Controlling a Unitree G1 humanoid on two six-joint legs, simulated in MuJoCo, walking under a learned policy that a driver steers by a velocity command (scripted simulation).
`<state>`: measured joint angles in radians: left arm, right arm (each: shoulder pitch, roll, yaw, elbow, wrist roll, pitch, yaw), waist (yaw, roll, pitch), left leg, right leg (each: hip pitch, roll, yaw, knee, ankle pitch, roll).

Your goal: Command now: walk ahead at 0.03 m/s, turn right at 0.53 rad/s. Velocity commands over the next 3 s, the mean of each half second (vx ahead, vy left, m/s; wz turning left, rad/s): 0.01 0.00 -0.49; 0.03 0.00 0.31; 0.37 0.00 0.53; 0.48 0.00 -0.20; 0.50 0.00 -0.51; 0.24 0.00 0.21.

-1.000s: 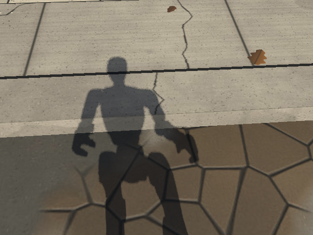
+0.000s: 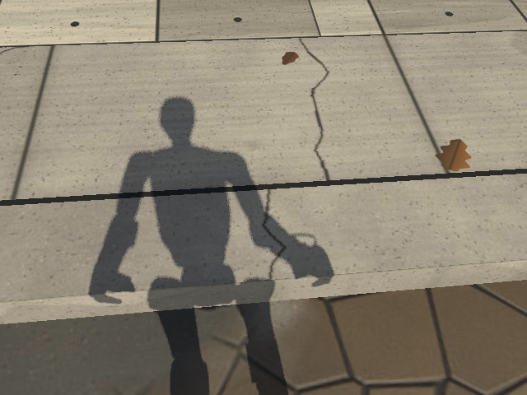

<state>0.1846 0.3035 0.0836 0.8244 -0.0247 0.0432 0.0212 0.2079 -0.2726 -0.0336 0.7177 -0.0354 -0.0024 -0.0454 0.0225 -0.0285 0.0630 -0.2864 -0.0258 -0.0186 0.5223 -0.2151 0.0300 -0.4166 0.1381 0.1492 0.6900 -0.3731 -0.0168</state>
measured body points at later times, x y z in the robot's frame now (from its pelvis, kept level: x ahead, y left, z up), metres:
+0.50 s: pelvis +0.01 -0.05 +0.00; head +0.04 -0.08 +0.45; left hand +0.26 +0.16 -0.08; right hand +0.04 -0.37 -0.12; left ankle +0.02 +0.10 -0.68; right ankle -0.01 -0.14 -0.73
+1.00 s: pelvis +0.02 -0.02 -0.01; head +0.06 +0.00 +0.44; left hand +0.17 +0.26 -0.13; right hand +0.14 -0.31 -0.10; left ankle +0.02 +0.07 -0.74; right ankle -0.01 -0.14 -0.72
